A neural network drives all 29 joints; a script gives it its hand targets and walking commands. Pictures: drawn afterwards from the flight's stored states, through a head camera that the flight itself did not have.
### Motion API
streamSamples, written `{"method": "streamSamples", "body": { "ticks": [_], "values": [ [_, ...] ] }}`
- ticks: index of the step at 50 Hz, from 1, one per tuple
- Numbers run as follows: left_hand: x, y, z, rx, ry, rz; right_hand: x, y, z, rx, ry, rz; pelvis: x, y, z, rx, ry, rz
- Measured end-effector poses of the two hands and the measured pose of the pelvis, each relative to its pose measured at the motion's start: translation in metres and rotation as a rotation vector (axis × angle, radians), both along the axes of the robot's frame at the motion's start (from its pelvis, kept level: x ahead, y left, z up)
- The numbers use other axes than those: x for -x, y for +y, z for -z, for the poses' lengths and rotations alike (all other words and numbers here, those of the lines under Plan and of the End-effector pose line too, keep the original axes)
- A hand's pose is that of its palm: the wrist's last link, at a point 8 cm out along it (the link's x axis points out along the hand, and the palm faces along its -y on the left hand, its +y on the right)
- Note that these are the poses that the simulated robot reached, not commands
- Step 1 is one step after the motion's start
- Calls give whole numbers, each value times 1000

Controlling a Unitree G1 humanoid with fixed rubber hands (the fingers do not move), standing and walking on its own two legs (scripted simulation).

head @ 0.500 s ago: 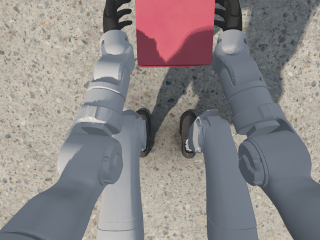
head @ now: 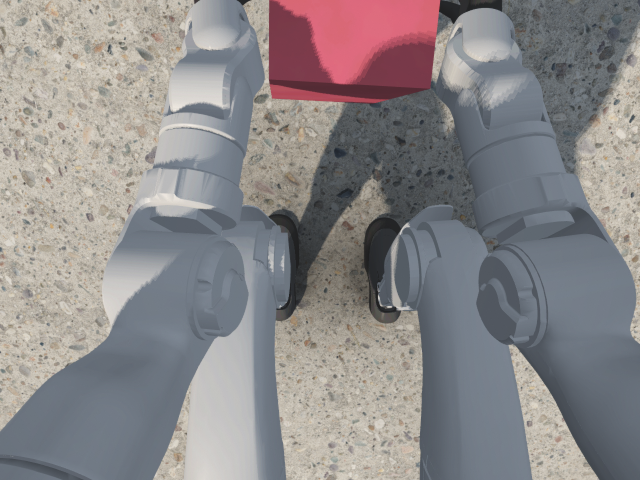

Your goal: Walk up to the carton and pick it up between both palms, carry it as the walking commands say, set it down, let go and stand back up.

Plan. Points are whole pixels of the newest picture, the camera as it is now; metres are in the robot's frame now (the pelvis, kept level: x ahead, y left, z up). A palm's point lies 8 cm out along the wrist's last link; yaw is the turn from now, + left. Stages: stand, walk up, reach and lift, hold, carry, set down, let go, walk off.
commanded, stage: set down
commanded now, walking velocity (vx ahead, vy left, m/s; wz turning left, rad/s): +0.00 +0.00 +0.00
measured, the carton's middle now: (338, 8) +0.55 +0.02 -0.25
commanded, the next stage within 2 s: none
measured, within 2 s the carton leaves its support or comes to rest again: rests again in 0.90 s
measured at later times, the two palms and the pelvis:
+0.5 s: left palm out of the picture +0.56 +0.13 -0.24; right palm (447, 7) +0.55 -0.10 -0.25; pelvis +0.03 +0.00 -0.05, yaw -1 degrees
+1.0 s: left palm out of the picture +0.57 +0.13 -0.28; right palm (442, 4) +0.57 -0.11 -0.28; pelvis +0.03 +0.01 -0.08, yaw -2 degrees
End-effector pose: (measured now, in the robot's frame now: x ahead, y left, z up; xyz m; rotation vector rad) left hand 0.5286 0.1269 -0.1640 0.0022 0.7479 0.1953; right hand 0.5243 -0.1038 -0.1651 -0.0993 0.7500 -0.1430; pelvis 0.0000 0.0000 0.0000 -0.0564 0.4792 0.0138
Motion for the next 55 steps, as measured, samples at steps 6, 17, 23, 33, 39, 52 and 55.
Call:
{"method": "streamSamples", "body": {
  "ticks": [6,17,23,33,39,52,55],
  "values": [
    [-9,1,20,10,7,2,-7,-1,22,-18,13,-11,-5,0,12,-1,28,7],
    [-21,5,65,9,42,11,-16,1,68,-32,58,-21,-21,1,33,0,79,13],
    [-32,5,77,9,34,16,-26,1,80,-31,52,-22,-27,3,43,3,93,17],
    [-41,1,106,15,49,39,-33,-5,107,-44,66,-41,-33,5,61,6,119,27],
    [-43,7,109,1,50,58,-40,-2,107,-67,52,-67,-33,5,70,5,104,31],
    [-44,8,115,0,58,63,-41,-2,111,-72,55,-82,-32,7,77,8,98,34],
    [-43,9,116,-1,60,62,-42,-1,111,-74,54,-87,-32,7,78,8,97,34]
  ]
}}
